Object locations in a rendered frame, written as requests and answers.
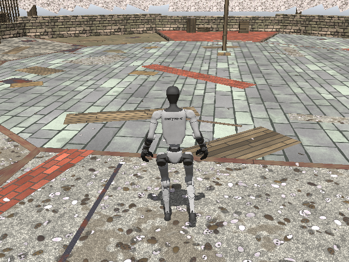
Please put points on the robot left forearm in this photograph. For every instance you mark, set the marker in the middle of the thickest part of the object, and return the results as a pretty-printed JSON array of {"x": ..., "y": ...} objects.
[{"x": 146, "y": 145}]

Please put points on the right robot hand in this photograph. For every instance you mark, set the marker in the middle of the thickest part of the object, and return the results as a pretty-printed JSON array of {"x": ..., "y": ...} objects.
[{"x": 201, "y": 152}]

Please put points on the right robot upper arm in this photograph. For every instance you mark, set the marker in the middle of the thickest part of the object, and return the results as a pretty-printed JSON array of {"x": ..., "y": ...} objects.
[{"x": 193, "y": 122}]

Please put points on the robot left shin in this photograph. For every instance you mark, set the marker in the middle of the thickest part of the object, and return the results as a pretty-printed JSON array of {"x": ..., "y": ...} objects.
[{"x": 166, "y": 196}]

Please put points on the left robot upper arm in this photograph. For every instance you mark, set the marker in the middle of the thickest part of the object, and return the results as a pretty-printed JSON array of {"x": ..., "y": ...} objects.
[{"x": 153, "y": 124}]

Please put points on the left robot thigh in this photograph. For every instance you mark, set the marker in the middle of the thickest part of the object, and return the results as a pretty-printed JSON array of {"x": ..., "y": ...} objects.
[{"x": 163, "y": 168}]

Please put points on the left robot hand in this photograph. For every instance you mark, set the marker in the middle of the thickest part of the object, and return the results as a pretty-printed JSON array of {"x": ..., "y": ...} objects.
[{"x": 148, "y": 154}]

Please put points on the robot right forearm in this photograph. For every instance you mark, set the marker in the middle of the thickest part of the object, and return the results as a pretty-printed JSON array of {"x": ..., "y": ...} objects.
[{"x": 201, "y": 142}]

